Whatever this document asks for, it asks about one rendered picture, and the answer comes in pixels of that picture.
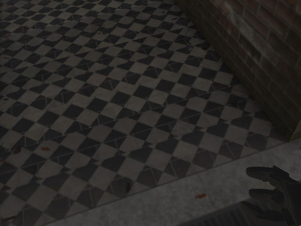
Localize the robot right hand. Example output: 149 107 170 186
240 166 301 226

